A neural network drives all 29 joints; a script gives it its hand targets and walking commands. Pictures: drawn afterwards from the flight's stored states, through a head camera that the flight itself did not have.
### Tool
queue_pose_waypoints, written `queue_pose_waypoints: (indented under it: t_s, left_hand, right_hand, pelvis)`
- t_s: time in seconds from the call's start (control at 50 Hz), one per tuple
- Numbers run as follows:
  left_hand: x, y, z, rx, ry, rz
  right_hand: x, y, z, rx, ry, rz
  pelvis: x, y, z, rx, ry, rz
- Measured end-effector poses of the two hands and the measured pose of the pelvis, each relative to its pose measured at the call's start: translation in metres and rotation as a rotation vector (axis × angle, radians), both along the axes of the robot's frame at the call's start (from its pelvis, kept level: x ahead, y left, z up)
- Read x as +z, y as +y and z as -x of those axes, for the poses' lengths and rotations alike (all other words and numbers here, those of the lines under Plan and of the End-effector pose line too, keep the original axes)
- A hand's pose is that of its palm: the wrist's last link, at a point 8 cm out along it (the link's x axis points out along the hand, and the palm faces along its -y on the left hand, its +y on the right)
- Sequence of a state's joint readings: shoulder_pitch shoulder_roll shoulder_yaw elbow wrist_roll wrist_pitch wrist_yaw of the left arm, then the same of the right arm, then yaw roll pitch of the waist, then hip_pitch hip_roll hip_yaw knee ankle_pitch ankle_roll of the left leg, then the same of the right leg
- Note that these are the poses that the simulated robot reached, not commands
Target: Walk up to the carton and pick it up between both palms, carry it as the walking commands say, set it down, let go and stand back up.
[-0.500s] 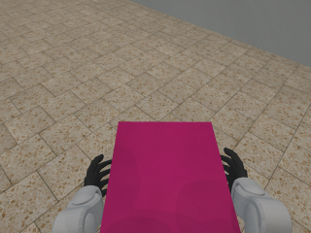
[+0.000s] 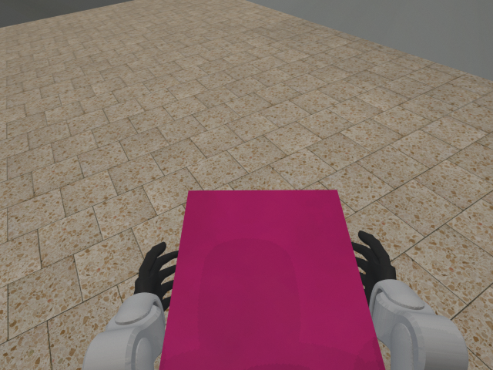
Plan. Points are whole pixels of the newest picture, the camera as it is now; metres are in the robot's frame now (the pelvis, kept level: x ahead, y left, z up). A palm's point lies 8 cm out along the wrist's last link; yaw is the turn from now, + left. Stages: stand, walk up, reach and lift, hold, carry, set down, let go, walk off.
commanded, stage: carry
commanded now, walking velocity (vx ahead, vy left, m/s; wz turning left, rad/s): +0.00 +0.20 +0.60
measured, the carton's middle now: (262, 305) +0.25 +0.00 +0.02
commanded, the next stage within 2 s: none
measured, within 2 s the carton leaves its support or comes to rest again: neither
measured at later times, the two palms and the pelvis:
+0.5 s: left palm out of the picture +0.15 +0.34 +0.12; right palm (229, 294) +0.23 +0.04 +0.09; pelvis -0.03 +0.14 +0.01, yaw +13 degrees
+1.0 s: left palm out of the picture +0.04 +0.57 +0.06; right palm (41, 327) +0.20 +0.30 +0.08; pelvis -0.08 +0.31 +0.00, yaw +29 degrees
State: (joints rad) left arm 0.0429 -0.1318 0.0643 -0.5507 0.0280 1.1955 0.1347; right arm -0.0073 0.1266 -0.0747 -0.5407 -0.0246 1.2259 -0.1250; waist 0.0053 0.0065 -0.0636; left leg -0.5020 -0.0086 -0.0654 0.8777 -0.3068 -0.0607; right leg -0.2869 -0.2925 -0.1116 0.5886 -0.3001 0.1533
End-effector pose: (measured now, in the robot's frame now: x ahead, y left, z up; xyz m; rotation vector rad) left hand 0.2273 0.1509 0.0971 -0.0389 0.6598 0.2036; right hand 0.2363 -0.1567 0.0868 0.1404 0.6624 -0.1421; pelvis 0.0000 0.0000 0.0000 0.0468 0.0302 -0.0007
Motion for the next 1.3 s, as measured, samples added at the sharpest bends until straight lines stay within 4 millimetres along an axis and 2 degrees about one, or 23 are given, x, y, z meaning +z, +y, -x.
queue_pose_waypoints:
  t_s: [0.08, 0.14, 0.18, 0.26, 0.42, 0.52, 0.62, 0.72, 0.8, 0.86, 0.9, 0.96, 1.04, 1.14, 1.2, 1.3]
  left_hand:
    - [-0.033, 0.062, 0.005, 0.054, -0.001, 0.059]
    - [-0.050, 0.090, 0.016, 0.090, 0.064, 0.116]
    - [-0.051, 0.103, 0.022, 0.101, 0.082, 0.132]
    - [-0.036, 0.131, 0.031, 0.140, 0.048, 0.104]
    - [0.012, 0.173, 0.059, 0.214, -0.010, -0.048]
    - [0.020, 0.195, 0.078, 0.250, -0.018, -0.041]
    - [0.022, 0.231, 0.093, 0.294, -0.011, -0.038]
    - [0.004, 0.289, 0.115, 0.357, 0.014, -0.011]
    - [-0.026, 0.345, 0.135, 0.407, -0.019, 0.049]
    - [-0.049, 0.373, 0.154, 0.456, 0.027, 0.120]
    - [-0.054, 0.385, 0.165, 0.476, 0.056, 0.146]
    - [-0.046, 0.403, 0.176, 0.505, 0.053, 0.136]
    - [-0.021, 0.425, 0.192, 0.550, 0.011, 0.068]
    - [0.009, 0.442, 0.213, 0.597, 0.001, -0.035]
    - [0.013, 0.448, 0.226, 0.621, -0.022, -0.058]
    - [0.014, 0.463, 0.247, 0.652, -0.009, -0.028]
  right_hand:
    - [-0.016, 0.062, -0.010, 0.054, 0.001, 0.060]
    - [-0.019, 0.092, -0.010, 0.088, 0.064, 0.111]
    - [-0.015, 0.107, -0.008, 0.099, 0.083, 0.127]
    - [-0.010, 0.135, -0.008, 0.138, 0.049, 0.102]
    - [-0.006, 0.182, -0.002, 0.214, -0.011, -0.046]
    - [0.008, 0.207, 0.003, 0.248, -0.020, -0.041]
    - [0.011, 0.248, 0.004, 0.294, -0.012, -0.038]
    - [0.000, 0.312, 0.008, 0.355, 0.012, -0.011]
    - [-0.010, 0.374, 0.014, 0.406, -0.021, 0.050]
    - [-0.017, 0.409, 0.020, 0.456, 0.025, 0.117]
    - [-0.017, 0.424, 0.025, 0.474, 0.055, 0.142]
    - [-0.013, 0.446, 0.030, 0.502, 0.052, 0.133]
    - [-0.006, 0.473, 0.035, 0.547, 0.009, 0.064]
    - [-0.003, 0.499, 0.044, 0.595, -0.002, -0.037]
    - [-0.002, 0.510, 0.050, 0.620, -0.026, -0.058]
    - [0.009, 0.533, 0.060, 0.651, -0.014, -0.030]
  pelvis:
    - [-0.024, 0.044, -0.002, 0.044, -0.004, 0.039]
    - [-0.018, 0.063, 0.003, 0.072, 0.000, 0.067]
    - [-0.013, 0.073, 0.006, 0.083, 0.010, 0.082]
    - [-0.006, 0.094, 0.014, 0.115, 0.023, 0.084]
    - [0.006, 0.128, 0.031, 0.197, 0.012, 0.049]
    - [0.012, 0.146, 0.034, 0.244, -0.030, -0.007]
    - [0.015, 0.175, 0.039, 0.292, -0.017, -0.040]
    - [0.005, 0.220, 0.048, 0.357, 0.002, -0.003]
    - [-0.020, 0.262, 0.056, 0.404, -0.006, 0.044]
    - [-0.020, 0.280, 0.064, 0.444, -0.003, 0.067]
    - [-0.014, 0.289, 0.068, 0.463, 0.003, 0.088]
    - [-0.007, 0.302, 0.076, 0.486, 0.016, 0.095]
    - [0.000, 0.319, 0.085, 0.522, 0.016, 0.083]
    - [0.008, 0.335, 0.096, 0.575, 0.014, 0.064]
    - [0.003, 0.341, 0.102, 0.605, -0.005, 0.032]
    - [0.010, 0.358, 0.108, 0.651, -0.024, -0.019]
